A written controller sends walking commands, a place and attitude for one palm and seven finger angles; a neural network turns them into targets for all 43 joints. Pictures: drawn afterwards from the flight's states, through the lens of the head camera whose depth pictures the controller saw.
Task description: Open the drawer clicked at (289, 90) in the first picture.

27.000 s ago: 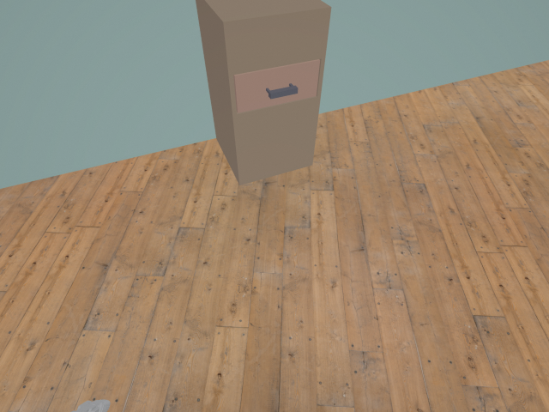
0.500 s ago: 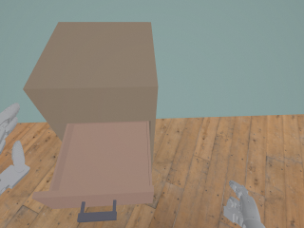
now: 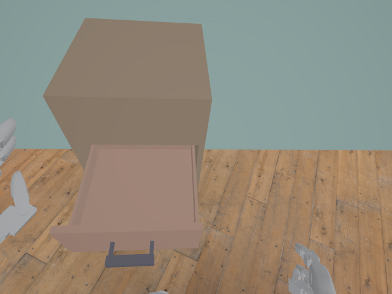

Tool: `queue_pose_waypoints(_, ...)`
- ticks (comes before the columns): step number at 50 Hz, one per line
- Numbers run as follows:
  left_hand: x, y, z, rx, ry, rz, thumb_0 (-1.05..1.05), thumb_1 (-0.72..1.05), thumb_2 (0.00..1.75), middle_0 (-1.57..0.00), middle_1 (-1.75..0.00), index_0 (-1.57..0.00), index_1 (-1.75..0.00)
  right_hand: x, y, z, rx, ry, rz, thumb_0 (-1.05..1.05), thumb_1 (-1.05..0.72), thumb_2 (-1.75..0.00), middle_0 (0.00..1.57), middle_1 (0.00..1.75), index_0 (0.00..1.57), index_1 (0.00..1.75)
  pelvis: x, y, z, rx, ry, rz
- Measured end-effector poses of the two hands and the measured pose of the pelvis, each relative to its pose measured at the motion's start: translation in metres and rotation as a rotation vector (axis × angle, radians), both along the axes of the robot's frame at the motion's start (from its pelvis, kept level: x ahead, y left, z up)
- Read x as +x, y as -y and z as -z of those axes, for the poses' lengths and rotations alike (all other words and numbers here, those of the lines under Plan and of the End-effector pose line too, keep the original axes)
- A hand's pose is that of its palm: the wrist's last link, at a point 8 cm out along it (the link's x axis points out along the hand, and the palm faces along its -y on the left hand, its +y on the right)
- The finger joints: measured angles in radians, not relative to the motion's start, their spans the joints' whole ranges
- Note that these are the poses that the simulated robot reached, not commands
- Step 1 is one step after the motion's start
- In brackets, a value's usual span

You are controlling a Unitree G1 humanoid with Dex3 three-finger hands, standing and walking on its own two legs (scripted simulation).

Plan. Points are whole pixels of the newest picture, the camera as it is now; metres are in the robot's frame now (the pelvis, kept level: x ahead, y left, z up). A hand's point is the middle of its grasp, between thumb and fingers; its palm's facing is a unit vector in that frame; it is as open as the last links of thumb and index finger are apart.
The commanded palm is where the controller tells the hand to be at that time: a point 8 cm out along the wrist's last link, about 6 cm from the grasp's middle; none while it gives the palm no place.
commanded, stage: step back with the hand held close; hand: left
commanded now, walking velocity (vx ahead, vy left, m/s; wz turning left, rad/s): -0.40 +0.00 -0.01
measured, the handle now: (131, 252) +0.25 +0.18 -0.24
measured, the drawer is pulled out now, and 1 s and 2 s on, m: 0.28 0.28 0.28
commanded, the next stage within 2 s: stop stepping back and stand still in 0.54 s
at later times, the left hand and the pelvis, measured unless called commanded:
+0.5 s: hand (59, 262) +0.14 +0.18 +0.17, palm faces +0.19 -0.82 -0.54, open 7.4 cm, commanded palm +0.08 +0.23 +0.19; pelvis -0.07 -0.04 +0.01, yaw -4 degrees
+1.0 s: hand out of the picture -0.02 +0.15 +0.17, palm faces +0.41 -0.81 -0.41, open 7.4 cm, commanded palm -0.08 +0.20 +0.19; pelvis -0.20 -0.09 +0.01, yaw +2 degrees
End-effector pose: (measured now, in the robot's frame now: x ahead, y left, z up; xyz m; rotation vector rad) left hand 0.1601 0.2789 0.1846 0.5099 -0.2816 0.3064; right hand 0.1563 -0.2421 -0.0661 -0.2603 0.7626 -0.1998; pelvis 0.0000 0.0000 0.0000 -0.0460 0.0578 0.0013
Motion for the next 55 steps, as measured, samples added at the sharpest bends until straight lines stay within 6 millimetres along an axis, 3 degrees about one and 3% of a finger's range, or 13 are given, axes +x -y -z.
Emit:
queue_pose_waypoints(7,0.004,0.004,-0.006,0.055,-0.011,0.031,0.02,0.89,0.9,-0.21,-0.3,-0.21,-0.31,-0.006,-0.001,-0.001,0.005,0.015,-0.01,0.01,-0.91,-0.9,0.2,0.3,0.2,0.3,-0.007,0.008,-0.002,0.008,-0.058,0.021)
queue_pose_waypoints(15,-0.006,0.06,-0.002,0.06,-0.098,0.181,0.02,0.89,0.9,-0.21,-0.3,-0.21,-0.31,-0.023,0.014,0.012,0.078,0.021,-0.039,0.01,-0.91,-0.9,0.2,0.3,0.2,0.3,-0.051,0.031,-0.002,0.0,-0.065,0.082)
queue_pose_waypoints(18,-0.022,0.075,-0.011,0.107,-0.106,0.239,0.02,0.89,0.9,-0.21,-0.3,-0.21,-0.31,-0.04,0.027,0.01,0.103,0.011,0.011,0.01,-0.91,-0.9,0.21,0.3,0.2,0.3,-0.06,0.039,-0.003,-0.001,-0.044,0.075)
queue_pose_waypoints(21,-0.037,0.071,-0.016,0.134,-0.108,0.21,0.02,0.88,0.9,-0.21,-0.3,-0.22,-0.31,-0.057,0.041,0.003,0.084,-0.003,0.061,0.01,-0.91,-0.9,0.2,0.3,0.2,0.3,-0.063,0.044,-0.007,0.036,-0.046,0.077)
queue_pose_waypoints(25,-0.052,0.057,-0.01,0.092,-0.116,0.129,0.01,0.88,0.9,-0.21,-0.3,-0.22,-0.31,-0.072,0.056,-0.004,0.043,0.009,0.09,0.01,-0.91,-0.9,0.2,0.3,0.2,0.3,-0.074,0.044,-0.007,0.035,-0.028,0.079)
queue_pose_waypoints(29,-0.071,0.063,0.003,0.022,-0.123,0.098,0.02,0.89,0.9,-0.21,-0.3,-0.22,-0.31,-0.091,0.064,-0.009,0.025,0.054,0.066,0.01,-0.91,-0.9,0.2,0.29,0.2,0.3,-0.101,0.05,-0.007,0.056,-0.004,0.083)
queue_pose_waypoints(36,-0.137,0.097,-0.003,0.076,-0.088,0.127,0.02,0.89,0.9,-0.21,-0.3,-0.21,-0.31,-0.138,0.072,0.001,0.052,0.101,0.009,0.01,-0.91,-0.9,0.2,0.29,0.2,0.3,-0.153,0.076,0.006,0.032,0.036,0.05)
queue_pose_waypoints(42,-0.191,0.099,-0.01,0.026,-0.052,-0.007,0.02,0.88,0.9,-0.21,-0.3,-0.22,-0.31,-0.193,0.087,0.012,0.071,-0.001,0.031,0.01,-0.91,-0.9,0.2,0.3,0.2,0.3,-0.178,0.09,-0.002,0.078,0.053,0.027)
queue_pose_waypoints(48,-0.21,0.09,-0.001,-0.043,-0.046,-0.099,0.01,0.88,0.9,-0.21,-0.3,-0.21,-0.31,-0.233,0.099,0.008,0.035,-0.025,0.045,0.01,-0.91,-0.9,0.2,0.3,0.2,0.3,-0.193,0.089,-0.012,0.099,0.029,-0.015)
queue_pose_waypoints(55,-0.235,0.083,-0.007,0.018,-0.017,-0.048,0.02,0.89,0.9,-0.21,-0.3,-0.21,-0.31,-0.245,0.093,0.0,0.011,0.037,0.027,0.01,-0.91,-0.9,0.2,0.29,0.2,0.3,-0.217,0.081,-0.006,0.088,0.057,-0.032)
